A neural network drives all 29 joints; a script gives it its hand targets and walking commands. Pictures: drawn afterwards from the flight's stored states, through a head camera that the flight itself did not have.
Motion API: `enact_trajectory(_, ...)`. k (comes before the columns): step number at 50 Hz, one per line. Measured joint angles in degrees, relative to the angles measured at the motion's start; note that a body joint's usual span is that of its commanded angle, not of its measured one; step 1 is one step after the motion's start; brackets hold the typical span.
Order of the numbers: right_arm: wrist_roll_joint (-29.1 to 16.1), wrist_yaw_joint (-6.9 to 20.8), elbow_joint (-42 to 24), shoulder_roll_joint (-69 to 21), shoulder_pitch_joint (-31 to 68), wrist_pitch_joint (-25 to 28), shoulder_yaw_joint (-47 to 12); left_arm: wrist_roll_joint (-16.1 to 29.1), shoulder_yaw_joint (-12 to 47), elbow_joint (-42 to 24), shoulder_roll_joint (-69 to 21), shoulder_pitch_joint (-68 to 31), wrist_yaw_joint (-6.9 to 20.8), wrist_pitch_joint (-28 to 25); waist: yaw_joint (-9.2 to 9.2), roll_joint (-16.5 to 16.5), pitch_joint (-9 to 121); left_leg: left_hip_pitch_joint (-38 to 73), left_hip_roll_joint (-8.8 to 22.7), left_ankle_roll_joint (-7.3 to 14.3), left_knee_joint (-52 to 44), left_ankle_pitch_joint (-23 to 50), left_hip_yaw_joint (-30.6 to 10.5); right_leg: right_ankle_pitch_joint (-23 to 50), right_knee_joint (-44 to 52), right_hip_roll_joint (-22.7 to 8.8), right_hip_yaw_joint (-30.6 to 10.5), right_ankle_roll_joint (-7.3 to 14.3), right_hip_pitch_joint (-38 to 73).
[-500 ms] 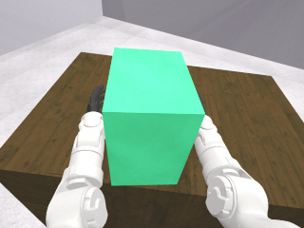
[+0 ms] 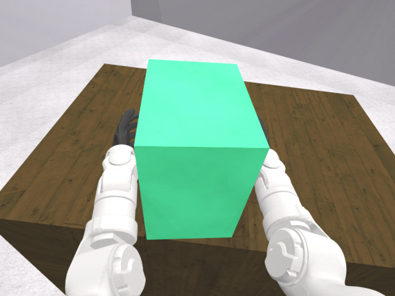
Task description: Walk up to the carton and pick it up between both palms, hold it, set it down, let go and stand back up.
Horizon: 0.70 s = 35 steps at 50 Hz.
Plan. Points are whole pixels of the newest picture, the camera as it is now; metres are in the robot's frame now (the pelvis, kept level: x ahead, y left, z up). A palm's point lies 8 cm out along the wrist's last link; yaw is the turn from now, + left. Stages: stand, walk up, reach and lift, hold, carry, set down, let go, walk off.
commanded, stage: set down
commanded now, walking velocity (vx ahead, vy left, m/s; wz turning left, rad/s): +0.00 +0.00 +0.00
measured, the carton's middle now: (191, 151) +0.41 +0.04 +0.10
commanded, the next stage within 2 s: none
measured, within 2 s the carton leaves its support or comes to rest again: neither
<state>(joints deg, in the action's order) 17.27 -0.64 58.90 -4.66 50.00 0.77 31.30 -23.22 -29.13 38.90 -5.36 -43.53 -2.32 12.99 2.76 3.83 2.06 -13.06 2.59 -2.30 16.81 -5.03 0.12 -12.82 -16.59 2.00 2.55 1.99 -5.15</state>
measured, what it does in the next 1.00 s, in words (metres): stands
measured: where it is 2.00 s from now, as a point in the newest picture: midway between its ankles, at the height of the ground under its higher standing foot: outside the picture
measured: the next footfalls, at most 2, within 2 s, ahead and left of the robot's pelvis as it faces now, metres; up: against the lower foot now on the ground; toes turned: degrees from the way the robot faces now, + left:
none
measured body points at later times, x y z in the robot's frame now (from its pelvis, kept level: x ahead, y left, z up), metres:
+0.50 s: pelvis -0.01 +0.01 -0.01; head +0.02 +0.03 +0.44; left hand +0.42 +0.19 +0.10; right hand +0.44 -0.10 +0.09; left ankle +0.04 +0.14 -0.75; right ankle -0.05 -0.09 -0.75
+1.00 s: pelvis -0.01 +0.01 -0.01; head +0.06 +0.01 +0.44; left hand +0.43 +0.19 +0.09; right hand +0.47 -0.16 +0.11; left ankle +0.04 +0.14 -0.75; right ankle -0.05 -0.09 -0.75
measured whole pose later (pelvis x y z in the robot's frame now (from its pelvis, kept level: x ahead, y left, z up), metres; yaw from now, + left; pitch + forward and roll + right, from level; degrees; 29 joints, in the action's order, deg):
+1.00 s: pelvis -0.01 +0.01 -0.01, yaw -3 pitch +13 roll -2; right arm -21.3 -5.9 57.6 18.1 55.5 -7.7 -3.9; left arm 5.1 -7.8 35.3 5.6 -45.9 -12.3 22.0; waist 6.0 0.4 5.4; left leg -30.1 4.9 -2.2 24.1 -6.5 1.5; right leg -12.3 -21.8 3.9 0.9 1.9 -22.1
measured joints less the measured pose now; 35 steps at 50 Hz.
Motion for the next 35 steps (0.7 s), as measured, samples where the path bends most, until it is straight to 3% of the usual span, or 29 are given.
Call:
enact_trajectory(13,-0.02,0.69,-0.05,0.23,-0.22,1.60,0.40,-0.18,-0.37,-0.11,-0.41,-0.26,-0.03,-0.15,0.60,-0.46,-0.91,0.54,-0.09,0.21,0.15,-0.21,0.65,-0.25,-0.60,-0.20,-0.57,-0.23,0.12)
enact_trajectory(17,-1.86,-0.26,1.28,1.28,0.15,2.58,-1.55,1.29,1.36,1.15,0.53,-1.00,-1.38,0.26,0.88,-0.51,-1.58,0.33,-0.10,0.30,0.34,-0.12,0.81,-0.36,-1.28,-0.25,-0.70,-0.32,-0.37)
enact_trajectory(21,-9.52,-3.07,5.44,4.56,1.51,1.10,-8.95,8.93,8.26,5.37,3.45,-2.31,-6.48,-0.42,1.61,-1.00,0.21,-4.33,0.46,0.30,2.67,-0.61,0.93,-0.37,-2.87,0.22,-0.88,-0.18,-4.80)
enact_trajectory(25,-18.02,-5.72,7.99,8.31,3.86,-1.36,-16.37,17.38,14.77,10.61,6.54,-5.37,-9.83,-1.46,2.62,-1.58,2.59,-10.72,1.32,0.27,5.50,-1.08,0.93,0.05,-4.36,0.99,-1.02,-0.14,-10.70)
enact_trajectory(31,-26.87,-7.17,9.36,13.10,7.15,-3.31,-23.29,23.09,18.87,12.26,7.63,-7.30,-11.77,-1.18,3.68,-2.57,5.06,-17.34,2.14,0.13,8.46,-1.66,0.65,0.53,-5.42,1.78,-0.95,-0.17,-16.46)
enact_trajectory(35,-30.72,-7.14,8.72,15.78,8.41,-4.13,-26.37,24.72,20.00,9.20,7.87,-6.36,-11.76,0.43,3.64,-3.02,4.82,-18.51,2.22,0.18,8.98,-1.76,0.56,0.61,-5.58,1.86,-0.89,-0.28,-17.45)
